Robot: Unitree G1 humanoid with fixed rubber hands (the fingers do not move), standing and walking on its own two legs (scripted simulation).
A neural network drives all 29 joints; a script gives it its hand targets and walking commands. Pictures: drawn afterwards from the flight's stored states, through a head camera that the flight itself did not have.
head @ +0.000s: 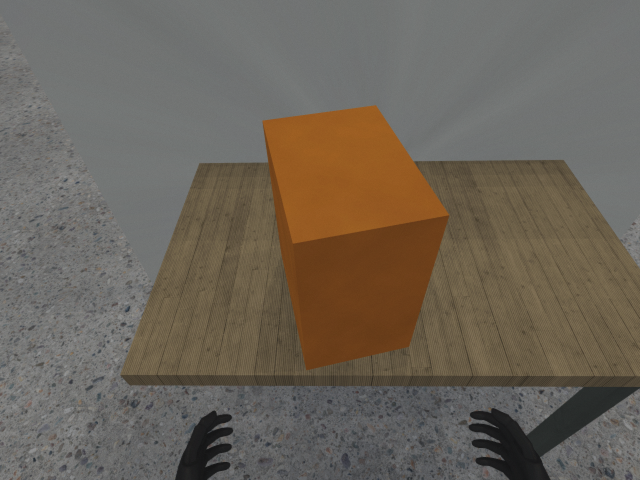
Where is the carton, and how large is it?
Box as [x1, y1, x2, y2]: [262, 105, 448, 369]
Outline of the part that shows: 375,105 262,121 281,254 306,369 408,346 448,217 447,212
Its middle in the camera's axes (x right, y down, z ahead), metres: +0.03 +0.00 +0.61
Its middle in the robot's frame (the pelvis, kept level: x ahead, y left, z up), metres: +0.45 +0.01 +0.03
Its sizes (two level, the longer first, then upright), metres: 0.251 0.174 0.300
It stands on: a table, 0.66 m high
